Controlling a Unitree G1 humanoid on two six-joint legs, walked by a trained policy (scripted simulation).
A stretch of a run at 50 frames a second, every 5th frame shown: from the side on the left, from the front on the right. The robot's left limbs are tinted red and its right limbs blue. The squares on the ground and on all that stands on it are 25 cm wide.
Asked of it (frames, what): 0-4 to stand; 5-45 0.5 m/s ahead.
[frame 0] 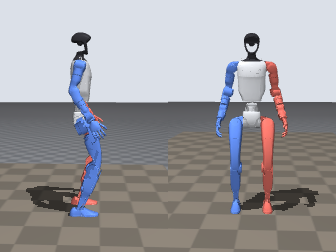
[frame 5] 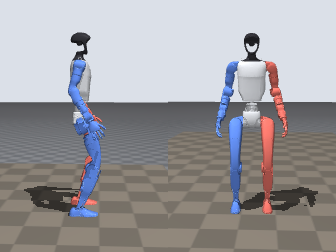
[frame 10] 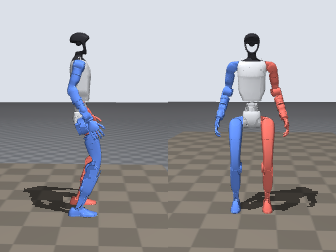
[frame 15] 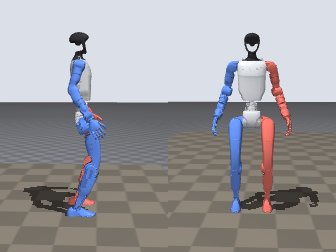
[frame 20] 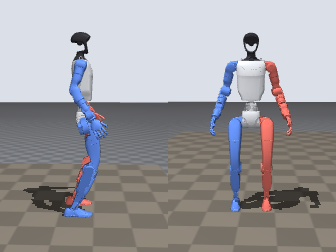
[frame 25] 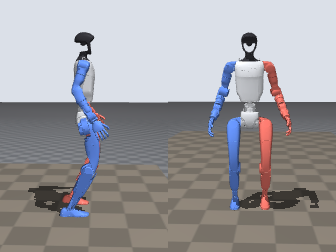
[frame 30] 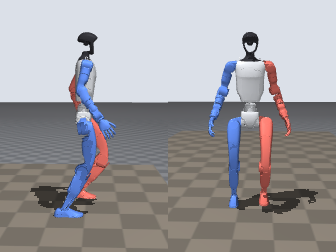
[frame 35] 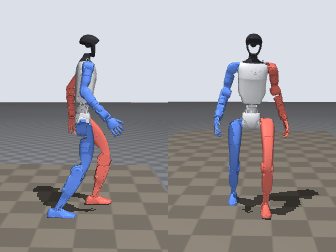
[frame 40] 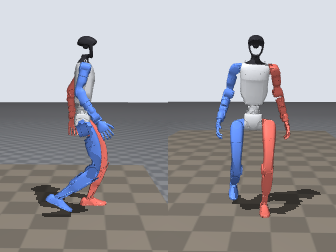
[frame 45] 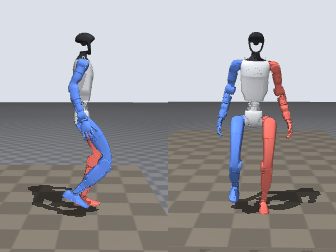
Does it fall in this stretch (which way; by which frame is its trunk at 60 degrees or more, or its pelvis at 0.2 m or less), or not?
no
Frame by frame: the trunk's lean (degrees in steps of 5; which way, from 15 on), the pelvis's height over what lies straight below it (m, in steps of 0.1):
0: 0, 0.8
5: 0, 0.8
10: 0, 0.8
15: 5, 0.8
20: 5, 0.8
25: 0, 0.8
30: 5, 0.8
35: 5, 0.8
40: 5, 0.7
45: 5, 0.8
